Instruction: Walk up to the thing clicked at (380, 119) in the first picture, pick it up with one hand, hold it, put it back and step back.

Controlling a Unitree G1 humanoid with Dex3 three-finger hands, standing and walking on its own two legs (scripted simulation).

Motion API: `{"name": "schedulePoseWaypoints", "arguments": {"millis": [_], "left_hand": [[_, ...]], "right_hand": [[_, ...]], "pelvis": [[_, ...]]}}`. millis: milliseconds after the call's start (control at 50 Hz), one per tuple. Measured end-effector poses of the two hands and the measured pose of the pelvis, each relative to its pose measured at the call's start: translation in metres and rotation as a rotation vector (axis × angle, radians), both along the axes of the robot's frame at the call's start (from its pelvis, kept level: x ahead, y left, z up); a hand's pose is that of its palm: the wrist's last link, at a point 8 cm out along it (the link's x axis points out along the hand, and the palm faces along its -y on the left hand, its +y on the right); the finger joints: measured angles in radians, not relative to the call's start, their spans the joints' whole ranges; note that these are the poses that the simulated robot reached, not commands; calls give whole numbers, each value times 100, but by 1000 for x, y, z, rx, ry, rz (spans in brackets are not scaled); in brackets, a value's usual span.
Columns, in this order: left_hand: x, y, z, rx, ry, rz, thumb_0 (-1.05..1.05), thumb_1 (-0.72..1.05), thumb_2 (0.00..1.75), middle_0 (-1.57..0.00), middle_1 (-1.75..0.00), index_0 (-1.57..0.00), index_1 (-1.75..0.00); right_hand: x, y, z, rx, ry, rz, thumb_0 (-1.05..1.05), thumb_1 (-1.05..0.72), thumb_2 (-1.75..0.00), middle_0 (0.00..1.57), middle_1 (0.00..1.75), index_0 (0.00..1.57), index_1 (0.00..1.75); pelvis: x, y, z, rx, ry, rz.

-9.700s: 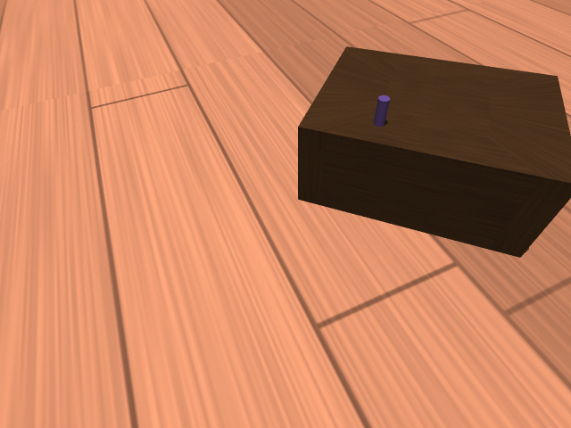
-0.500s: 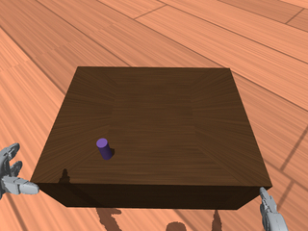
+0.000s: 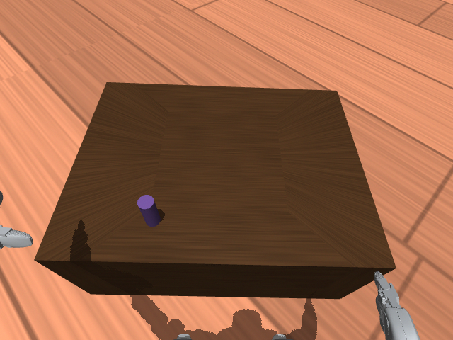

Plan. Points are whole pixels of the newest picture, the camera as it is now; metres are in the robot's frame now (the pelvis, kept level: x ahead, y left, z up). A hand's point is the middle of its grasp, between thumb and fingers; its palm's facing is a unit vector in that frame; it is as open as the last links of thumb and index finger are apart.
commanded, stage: go down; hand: left
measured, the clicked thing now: (149, 211) +0.48 +0.22 -0.25
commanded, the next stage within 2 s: approach in 0.54 s
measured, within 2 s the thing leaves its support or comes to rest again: neither
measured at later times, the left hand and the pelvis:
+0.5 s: hand (2, 193) +0.36 +0.39 +0.05, palm faces +0.25 -0.96 -0.10, open 17.3 cm; pelvis +0.00 +0.00 -0.01, yaw +0 degrees
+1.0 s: hand (49, 196) +0.40 +0.36 -0.03, palm faces +0.22 -0.97 +0.06, open 17.4 cm; pelvis -0.02 +0.01 -0.04, yaw -1 degrees
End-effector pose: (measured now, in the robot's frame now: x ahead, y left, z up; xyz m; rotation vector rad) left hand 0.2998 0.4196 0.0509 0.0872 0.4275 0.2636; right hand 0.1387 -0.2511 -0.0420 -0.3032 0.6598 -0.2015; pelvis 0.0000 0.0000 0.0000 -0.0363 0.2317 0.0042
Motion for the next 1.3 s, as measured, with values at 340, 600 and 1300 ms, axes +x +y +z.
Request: {"name": "schedulePoseWaypoints", "arguments": {"millis": [340,600,1300], "left_hand": [[23,8,6,-17,-86,2,-2,-46,9,-4,-2,-3,-3],[31,17,13,-19,-119,1,-2,-48,8,-4,-2,-3,-4],[90,-58,-226,-107,-353,-70,-2,-49,4,-5,-3,-4,-5]], "right_hand": [[-9,-8,0,-40,29,-12,-1,52,-5,6,6,6,5],[-4,-5,3,-49,7,-5,-1,52,-5,6,6,6,5],[-36,-10,-24,-346,-2,107,-1,51,-5,6,6,6,5]], "pelvis": [[-4,-1,-6,-6,34,-7],[-4,2,-8,-14,50,-5],[-54,5,-122,-74,301,-29]]}}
